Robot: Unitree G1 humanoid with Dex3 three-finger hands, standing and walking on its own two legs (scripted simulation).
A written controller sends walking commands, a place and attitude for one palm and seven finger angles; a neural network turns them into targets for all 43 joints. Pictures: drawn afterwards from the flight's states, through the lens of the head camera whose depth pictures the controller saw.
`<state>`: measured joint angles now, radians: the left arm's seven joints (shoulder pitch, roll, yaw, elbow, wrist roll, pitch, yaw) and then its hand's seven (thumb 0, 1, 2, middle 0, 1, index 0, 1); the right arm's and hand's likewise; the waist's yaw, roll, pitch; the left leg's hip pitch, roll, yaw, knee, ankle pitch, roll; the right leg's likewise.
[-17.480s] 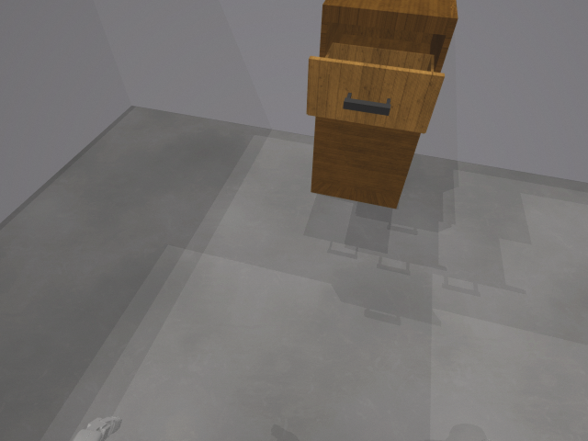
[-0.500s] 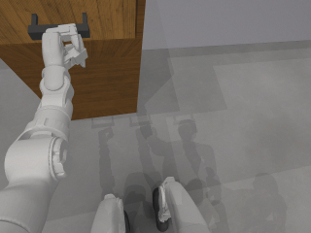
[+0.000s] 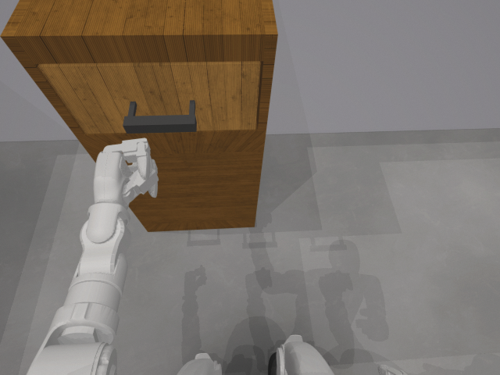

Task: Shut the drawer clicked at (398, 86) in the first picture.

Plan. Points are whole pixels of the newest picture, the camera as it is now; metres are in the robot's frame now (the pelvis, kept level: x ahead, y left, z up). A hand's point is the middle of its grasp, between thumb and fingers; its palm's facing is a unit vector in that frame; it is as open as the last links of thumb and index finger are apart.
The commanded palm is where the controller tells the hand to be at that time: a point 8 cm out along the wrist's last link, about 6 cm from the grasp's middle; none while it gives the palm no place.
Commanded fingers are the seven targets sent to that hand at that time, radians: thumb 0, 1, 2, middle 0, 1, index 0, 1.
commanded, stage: draw the hand back to the body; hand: left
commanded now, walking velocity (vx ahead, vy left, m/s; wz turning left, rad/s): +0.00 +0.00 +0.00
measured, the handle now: (161, 115) +0.58 +0.16 +0.00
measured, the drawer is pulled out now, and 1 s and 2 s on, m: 0.00 0.00 0.00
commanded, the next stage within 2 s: step back with the hand held close in 1.14 s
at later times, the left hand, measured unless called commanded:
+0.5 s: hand (63, 239) +0.28 +0.20 +0.13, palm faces +0.17 -0.96 -0.24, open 3.2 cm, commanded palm +0.24 +0.25 +0.15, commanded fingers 0.00 0.90 0.90 -1.40 -1.60 -1.40 -1.60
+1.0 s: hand out of the picture +0.18 +0.26 +0.23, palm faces +0.44 -0.80 -0.40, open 3.2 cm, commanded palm +0.13 +0.29 +0.24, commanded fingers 0.00 0.90 0.90 -1.40 -1.60 -1.40 -1.60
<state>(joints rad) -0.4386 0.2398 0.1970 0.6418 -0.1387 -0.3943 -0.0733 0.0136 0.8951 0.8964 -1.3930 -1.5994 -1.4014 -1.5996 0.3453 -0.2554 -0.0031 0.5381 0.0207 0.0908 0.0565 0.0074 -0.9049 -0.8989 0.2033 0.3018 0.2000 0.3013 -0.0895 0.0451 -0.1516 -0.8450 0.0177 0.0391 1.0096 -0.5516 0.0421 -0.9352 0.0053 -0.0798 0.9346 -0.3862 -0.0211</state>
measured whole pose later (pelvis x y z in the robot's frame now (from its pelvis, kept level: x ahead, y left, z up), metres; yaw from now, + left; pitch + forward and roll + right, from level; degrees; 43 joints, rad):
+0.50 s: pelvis +0.00 +0.01 +0.05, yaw +2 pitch +3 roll -1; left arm 0.11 0.28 0.07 0.02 -0.07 -0.07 0.06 0.01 0.89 0.90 -1.40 -1.60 -1.40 -1.60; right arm 0.22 -0.22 0.05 0.50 0.05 0.03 -0.07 0.01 -0.90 -0.90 0.20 0.30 0.20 0.30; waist 0.01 0.04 -0.06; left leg -0.28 -0.02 0.04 0.63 -0.41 0.05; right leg -0.38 -0.02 -0.07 0.60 -0.28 0.00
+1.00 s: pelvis +0.01 +0.01 +0.07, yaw +2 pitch -4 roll -1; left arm 0.52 0.35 0.30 -0.49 -0.07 -0.06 0.10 0.01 0.89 0.90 -1.40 -1.60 -1.41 -1.60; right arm 0.23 -0.23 0.04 0.59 0.01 -0.09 -0.05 0.01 -0.90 -0.90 0.21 0.30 0.20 0.30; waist 0.07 0.07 -0.01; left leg -0.04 -0.02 0.02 0.44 -0.33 0.05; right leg -0.13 0.00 -0.08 0.41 -0.21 0.00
